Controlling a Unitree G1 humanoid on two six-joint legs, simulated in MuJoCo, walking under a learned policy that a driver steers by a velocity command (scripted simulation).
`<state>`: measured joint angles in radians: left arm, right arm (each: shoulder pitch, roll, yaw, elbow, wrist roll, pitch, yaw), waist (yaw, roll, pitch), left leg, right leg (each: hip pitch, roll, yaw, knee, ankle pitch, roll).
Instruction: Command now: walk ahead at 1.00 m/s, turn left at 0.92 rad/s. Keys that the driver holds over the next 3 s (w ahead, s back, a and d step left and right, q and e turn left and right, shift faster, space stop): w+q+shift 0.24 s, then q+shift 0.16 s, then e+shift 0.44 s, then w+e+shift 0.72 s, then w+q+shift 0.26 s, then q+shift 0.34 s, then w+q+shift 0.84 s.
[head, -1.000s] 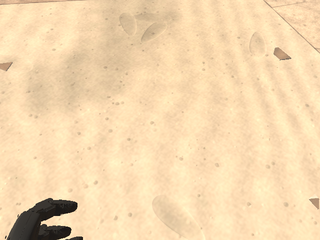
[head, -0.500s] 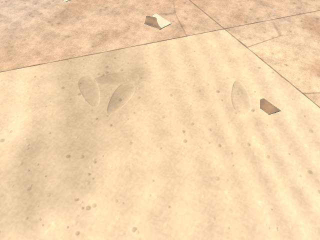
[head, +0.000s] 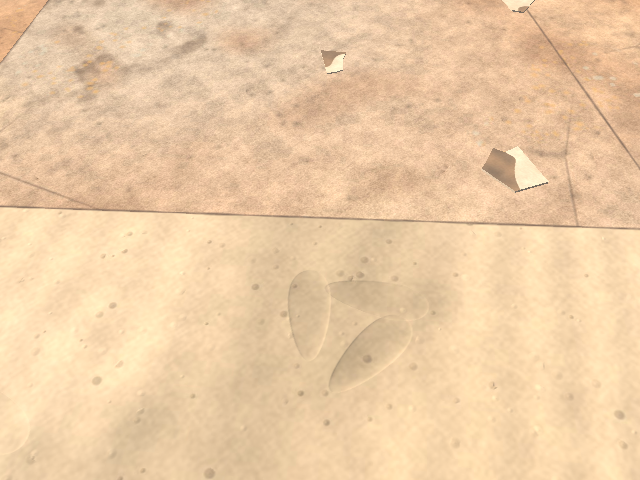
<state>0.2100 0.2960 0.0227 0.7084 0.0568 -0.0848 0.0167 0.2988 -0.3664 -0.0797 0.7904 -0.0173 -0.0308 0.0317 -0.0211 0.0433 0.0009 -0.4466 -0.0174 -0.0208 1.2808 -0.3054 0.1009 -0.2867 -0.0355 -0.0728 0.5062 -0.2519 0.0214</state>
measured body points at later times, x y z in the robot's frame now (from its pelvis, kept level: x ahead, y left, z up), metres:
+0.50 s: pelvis +0.41 +0.05 +0.00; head +0.47 +0.06 +0.44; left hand +0.47 +0.34 -0.10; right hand +0.59 -0.19 -0.14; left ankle +0.41 +0.06 -0.73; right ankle +0.55 -0.08 -0.66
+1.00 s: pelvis +0.62 +0.06 +0.01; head +0.65 +0.05 +0.46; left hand +0.63 +0.36 -0.10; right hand +0.83 -0.16 -0.11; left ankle +0.62 +0.24 -0.68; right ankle +0.71 +0.05 -0.73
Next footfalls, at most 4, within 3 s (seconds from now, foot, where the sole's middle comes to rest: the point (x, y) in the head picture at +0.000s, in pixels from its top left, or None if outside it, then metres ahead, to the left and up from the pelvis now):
0.30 left None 0.45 0.07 -0.77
0.72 right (306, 365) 0.75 0.07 -0.77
1.16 left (243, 379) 0.71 0.21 -0.77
1.60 right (410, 277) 0.99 -0.20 -0.77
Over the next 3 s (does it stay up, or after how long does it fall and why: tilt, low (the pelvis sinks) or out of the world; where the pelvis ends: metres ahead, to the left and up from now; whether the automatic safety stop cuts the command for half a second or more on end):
stays up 1.72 -0.28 -0.03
